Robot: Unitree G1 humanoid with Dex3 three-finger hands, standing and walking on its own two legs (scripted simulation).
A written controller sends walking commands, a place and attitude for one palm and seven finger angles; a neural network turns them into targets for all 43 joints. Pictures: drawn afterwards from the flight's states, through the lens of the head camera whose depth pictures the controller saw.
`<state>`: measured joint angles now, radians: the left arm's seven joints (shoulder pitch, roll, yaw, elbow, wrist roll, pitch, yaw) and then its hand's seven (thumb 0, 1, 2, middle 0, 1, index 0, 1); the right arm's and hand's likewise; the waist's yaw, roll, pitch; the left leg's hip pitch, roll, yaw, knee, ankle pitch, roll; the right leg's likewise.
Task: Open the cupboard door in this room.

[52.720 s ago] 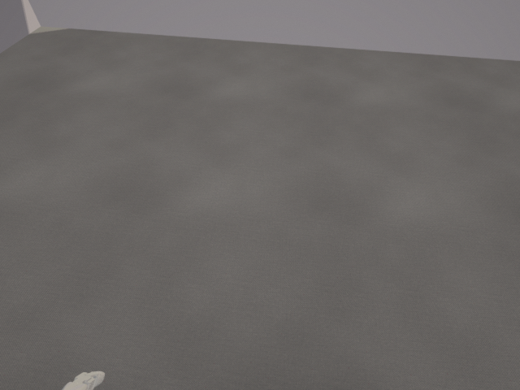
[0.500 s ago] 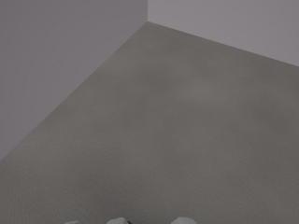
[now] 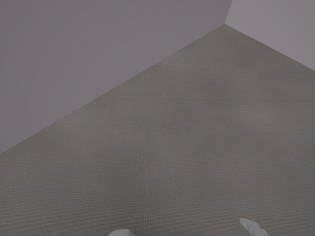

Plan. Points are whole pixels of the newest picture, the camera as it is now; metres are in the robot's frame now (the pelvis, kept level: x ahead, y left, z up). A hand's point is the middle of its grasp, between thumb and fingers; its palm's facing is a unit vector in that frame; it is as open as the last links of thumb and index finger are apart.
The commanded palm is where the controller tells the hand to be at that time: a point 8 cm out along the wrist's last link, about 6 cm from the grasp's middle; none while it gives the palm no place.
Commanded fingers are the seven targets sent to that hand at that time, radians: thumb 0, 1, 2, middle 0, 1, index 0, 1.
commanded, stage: turn to face it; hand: left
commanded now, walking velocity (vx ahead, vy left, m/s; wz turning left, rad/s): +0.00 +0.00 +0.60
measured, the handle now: out of the picture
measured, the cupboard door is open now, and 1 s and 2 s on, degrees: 49 49 49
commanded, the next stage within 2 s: none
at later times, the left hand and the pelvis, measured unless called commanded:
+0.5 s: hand out of the picture +0.05 +0.16 -0.15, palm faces +0.31 -0.92 -0.23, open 7.4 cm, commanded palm none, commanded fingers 0.00 0.90 0.90 -0.20 -0.30 -0.20 -0.30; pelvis +0.03 -0.05 +0.02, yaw +19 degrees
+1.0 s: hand out of the picture +0.03 +0.16 -0.13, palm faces +0.57 -0.76 -0.31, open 7.4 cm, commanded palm none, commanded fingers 0.00 0.90 0.90 -0.20 -0.30 -0.20 -0.30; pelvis +0.07 -0.07 +0.01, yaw +37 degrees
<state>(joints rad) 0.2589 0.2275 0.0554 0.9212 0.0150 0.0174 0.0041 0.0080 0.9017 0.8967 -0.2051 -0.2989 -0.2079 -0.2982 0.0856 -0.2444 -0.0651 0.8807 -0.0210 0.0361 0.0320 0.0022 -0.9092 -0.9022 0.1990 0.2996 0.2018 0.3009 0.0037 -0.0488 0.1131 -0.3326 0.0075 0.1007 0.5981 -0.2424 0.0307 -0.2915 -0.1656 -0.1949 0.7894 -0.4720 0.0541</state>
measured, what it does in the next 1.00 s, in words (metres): steps on the spot, turning left: right foot, then left foot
